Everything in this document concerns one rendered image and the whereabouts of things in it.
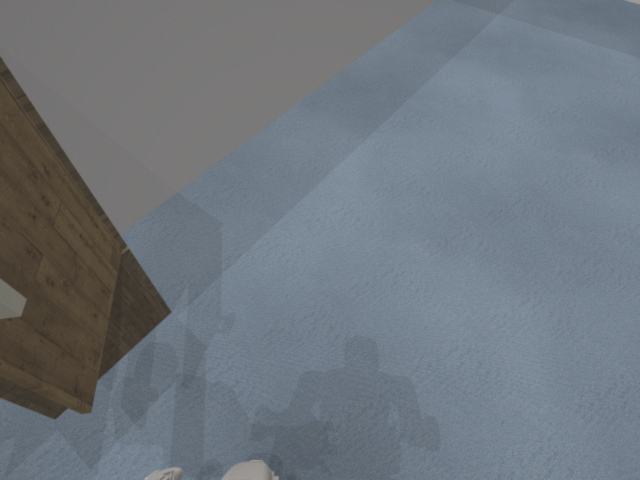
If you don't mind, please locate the cupboard door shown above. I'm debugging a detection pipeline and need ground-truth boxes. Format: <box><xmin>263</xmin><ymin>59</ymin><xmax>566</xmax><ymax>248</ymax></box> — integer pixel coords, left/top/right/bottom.
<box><xmin>0</xmin><ymin>77</ymin><xmax>122</xmax><ymax>414</ymax></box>

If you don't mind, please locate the handle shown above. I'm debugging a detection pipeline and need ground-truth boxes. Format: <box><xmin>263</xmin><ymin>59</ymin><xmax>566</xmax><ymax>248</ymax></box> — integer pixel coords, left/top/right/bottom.
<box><xmin>0</xmin><ymin>279</ymin><xmax>27</xmax><ymax>319</ymax></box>

